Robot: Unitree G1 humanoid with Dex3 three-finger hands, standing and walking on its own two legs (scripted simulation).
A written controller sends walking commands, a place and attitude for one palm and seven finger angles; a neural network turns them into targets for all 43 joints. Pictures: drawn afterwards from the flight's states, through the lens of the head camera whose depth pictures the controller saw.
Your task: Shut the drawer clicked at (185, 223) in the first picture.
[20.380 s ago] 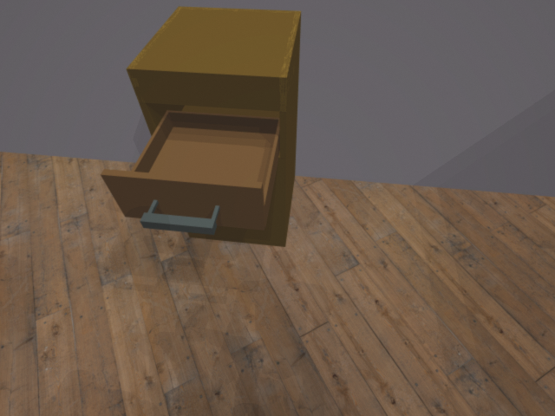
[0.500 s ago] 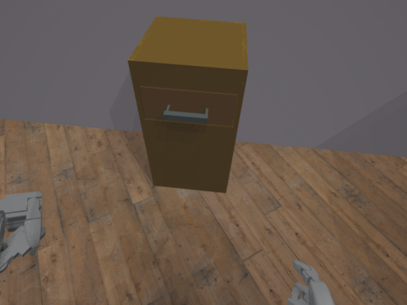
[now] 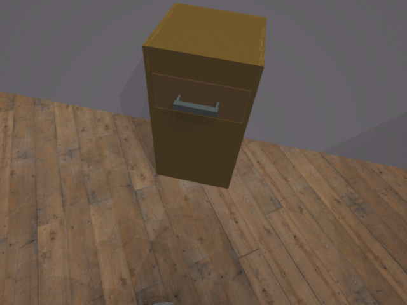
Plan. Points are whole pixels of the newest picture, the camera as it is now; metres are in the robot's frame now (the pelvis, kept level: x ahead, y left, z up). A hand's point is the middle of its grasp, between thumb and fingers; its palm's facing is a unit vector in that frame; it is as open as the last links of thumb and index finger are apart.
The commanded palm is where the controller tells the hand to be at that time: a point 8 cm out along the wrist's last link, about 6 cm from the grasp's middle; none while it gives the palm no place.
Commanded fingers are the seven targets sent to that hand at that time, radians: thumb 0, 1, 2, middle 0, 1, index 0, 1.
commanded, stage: let the arm hang, fingers relaxed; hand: left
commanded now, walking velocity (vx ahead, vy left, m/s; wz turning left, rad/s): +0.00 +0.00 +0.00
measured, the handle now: (196, 104) +0.85 +0.07 -0.15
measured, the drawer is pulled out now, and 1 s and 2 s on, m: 0.00 0.00 0.00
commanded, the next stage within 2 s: look to check the result in 0.68 s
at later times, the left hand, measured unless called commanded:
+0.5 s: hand out of the picture +0.01 +0.11 -0.17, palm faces +0.04 -0.99 -0.14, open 7.3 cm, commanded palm none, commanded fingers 0.00 0.90 0.90 -0.20 -0.30 -0.20 -0.30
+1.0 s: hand out of the picture +0.01 +0.12 -0.17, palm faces +0.04 -0.98 -0.17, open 7.4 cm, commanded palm none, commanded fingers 0.00 0.90 0.90 -0.20 -0.30 -0.20 -0.30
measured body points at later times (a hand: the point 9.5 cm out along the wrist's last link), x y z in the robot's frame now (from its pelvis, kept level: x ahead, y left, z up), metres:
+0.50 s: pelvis +0.02 -0.03 +0.01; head +0.02 -0.03 +0.45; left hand +0.01 +0.17 -0.16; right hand +0.00 -0.23 -0.16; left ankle +0.10 +0.08 -0.73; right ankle -0.03 -0.12 -0.73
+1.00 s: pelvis +0.04 -0.04 +0.01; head +0.06 -0.04 +0.46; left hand +0.01 +0.17 -0.15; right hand +0.02 -0.24 -0.16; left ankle +0.10 +0.08 -0.73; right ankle -0.03 -0.12 -0.73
